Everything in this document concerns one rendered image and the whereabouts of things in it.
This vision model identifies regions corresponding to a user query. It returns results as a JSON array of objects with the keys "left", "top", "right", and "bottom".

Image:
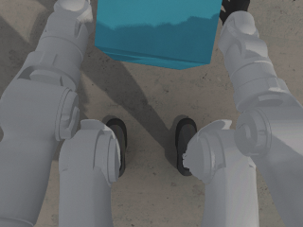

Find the right robot thigh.
[{"left": 192, "top": 129, "right": 259, "bottom": 227}]

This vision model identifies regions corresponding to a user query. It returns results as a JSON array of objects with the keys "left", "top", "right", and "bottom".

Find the robot right hand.
[{"left": 219, "top": 0, "right": 250, "bottom": 24}]

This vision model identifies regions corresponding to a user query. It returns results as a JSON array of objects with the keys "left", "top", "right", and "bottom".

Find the right robot forearm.
[{"left": 217, "top": 10, "right": 303, "bottom": 113}]

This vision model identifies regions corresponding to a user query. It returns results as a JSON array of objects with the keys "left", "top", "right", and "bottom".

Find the right robot upper arm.
[{"left": 233, "top": 106, "right": 303, "bottom": 227}]

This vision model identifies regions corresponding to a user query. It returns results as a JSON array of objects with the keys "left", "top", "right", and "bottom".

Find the right robot shin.
[{"left": 182, "top": 119, "right": 257, "bottom": 178}]

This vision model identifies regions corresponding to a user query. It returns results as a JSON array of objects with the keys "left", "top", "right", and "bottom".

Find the left robot upper arm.
[{"left": 0, "top": 79, "right": 80, "bottom": 227}]

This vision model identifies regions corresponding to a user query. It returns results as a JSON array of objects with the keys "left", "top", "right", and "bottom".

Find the carton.
[{"left": 94, "top": 0, "right": 223, "bottom": 70}]

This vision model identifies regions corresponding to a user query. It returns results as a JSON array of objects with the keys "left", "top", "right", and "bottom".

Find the left robot forearm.
[{"left": 0, "top": 0, "right": 95, "bottom": 129}]

